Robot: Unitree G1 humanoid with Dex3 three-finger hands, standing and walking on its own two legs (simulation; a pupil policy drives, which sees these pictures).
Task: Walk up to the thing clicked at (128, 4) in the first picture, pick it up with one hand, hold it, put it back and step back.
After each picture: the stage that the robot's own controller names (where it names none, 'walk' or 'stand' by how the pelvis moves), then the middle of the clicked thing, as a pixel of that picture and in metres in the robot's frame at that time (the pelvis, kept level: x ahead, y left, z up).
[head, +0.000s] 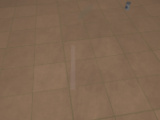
stand; (127, 6) +2.31 -0.65 -0.72
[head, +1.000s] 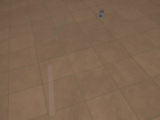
walk; (101, 14) +2.23 -0.12 -0.69
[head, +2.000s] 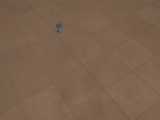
walk; (59, 29) +1.55 +0.39 -0.71
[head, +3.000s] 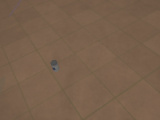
walk; (55, 65) +1.03 +0.43 -0.72
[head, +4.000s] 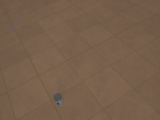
walk; (59, 99) +0.67 +0.34 -0.72
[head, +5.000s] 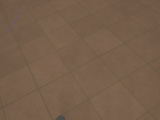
walk; out of the picture +0.42 +0.27 -0.71
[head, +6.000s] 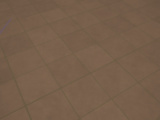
stand; out of the picture +0.33 +0.23 -0.72
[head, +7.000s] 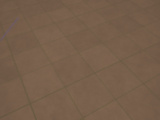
stand; out of the picture +0.33 +0.23 -0.73
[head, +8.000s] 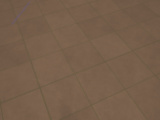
stand; out of the picture +0.38 +0.17 -0.70
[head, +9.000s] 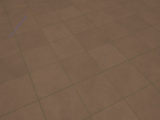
stand; out of the picture +0.36 +0.17 -0.72
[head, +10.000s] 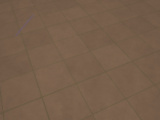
stand; out of the picture +0.39 +0.17 -0.73
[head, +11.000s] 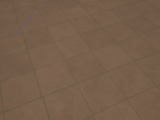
stand; out of the picture +0.38 +0.17 -0.73
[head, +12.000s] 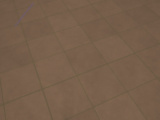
go down; out of the picture +0.38 +0.16 -0.72
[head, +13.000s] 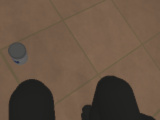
go down; (18, 54) +0.46 +0.22 -0.29
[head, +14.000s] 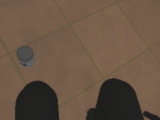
close in; (26, 57) +0.46 +0.22 -0.30
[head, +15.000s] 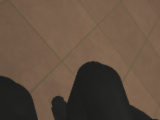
close in; out of the picture +0.44 +0.27 -0.23
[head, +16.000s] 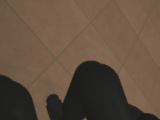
close; out of the picture +0.44 +0.28 -0.23
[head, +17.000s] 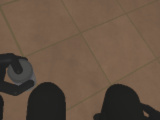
lift; (23, 76) +0.33 +0.22 -0.08
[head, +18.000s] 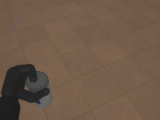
hold; (40, 90) +0.32 +0.16 +0.04
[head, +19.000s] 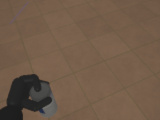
hold; (44, 100) +0.31 +0.16 -0.02
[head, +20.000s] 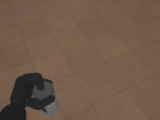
crouch; (47, 99) +0.31 +0.15 -0.01
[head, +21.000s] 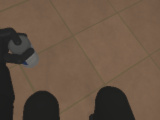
crouch; (25, 52) +0.45 +0.18 -0.11
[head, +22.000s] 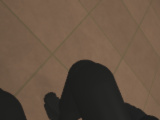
lower; out of the picture +0.50 +0.39 -0.26
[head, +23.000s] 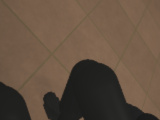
lower; out of the picture +0.50 +0.40 -0.25
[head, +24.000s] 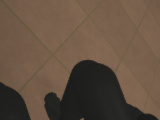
lower; out of the picture +0.52 +0.39 -0.25
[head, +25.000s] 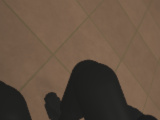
lower; out of the picture +0.54 +0.37 -0.25
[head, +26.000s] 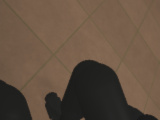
loosen; out of the picture +0.57 +0.34 -0.25
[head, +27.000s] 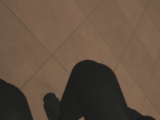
withdraw; out of the picture +0.61 +0.31 -0.25
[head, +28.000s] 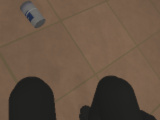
stand; (33, 14) +0.67 +0.21 -0.30
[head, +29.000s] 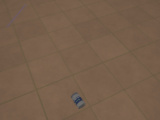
stand; (78, 100) +0.63 +0.03 -0.67
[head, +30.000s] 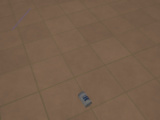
stand; (84, 99) +0.66 +0.00 -0.69
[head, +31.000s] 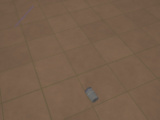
stand; (91, 94) +0.69 -0.04 -0.70
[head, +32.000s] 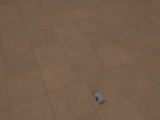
walk; (98, 97) +0.74 -0.09 -0.75
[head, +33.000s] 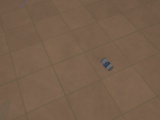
walk; (106, 64) +0.89 -0.16 -0.73
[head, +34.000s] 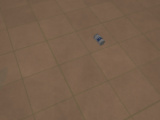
walk; (99, 39) +1.21 -0.19 -0.72
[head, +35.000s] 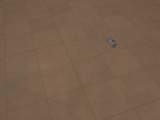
stand; (111, 42) +1.45 -0.26 -0.72
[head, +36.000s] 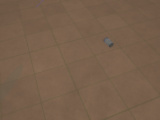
stand; (108, 42) +1.44 -0.27 -0.75
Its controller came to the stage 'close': yes
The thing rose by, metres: 0.71
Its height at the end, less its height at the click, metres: -0.02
